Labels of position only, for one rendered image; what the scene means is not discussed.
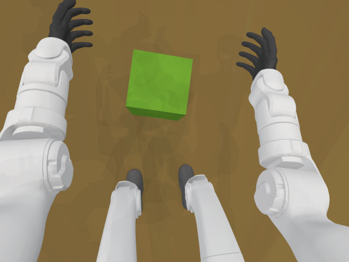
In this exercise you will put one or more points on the robot left foot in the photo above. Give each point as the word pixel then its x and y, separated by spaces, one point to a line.
pixel 135 177

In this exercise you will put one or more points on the left robot forearm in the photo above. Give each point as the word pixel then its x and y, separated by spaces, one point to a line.
pixel 42 96

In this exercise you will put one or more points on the robot left hand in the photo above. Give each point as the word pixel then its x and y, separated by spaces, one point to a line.
pixel 62 25

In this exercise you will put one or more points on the left robot thigh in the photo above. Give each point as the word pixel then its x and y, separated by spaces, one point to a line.
pixel 118 242

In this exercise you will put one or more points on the right robot upper arm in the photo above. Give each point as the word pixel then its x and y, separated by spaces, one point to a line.
pixel 297 201

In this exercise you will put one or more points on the robot right hand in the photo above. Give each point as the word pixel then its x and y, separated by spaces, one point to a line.
pixel 266 54

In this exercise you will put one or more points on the carton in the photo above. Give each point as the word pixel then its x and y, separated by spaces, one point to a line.
pixel 158 85

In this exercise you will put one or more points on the right robot forearm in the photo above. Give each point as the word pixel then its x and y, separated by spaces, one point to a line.
pixel 278 128

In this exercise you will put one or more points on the left robot upper arm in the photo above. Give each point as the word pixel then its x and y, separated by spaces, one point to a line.
pixel 32 173

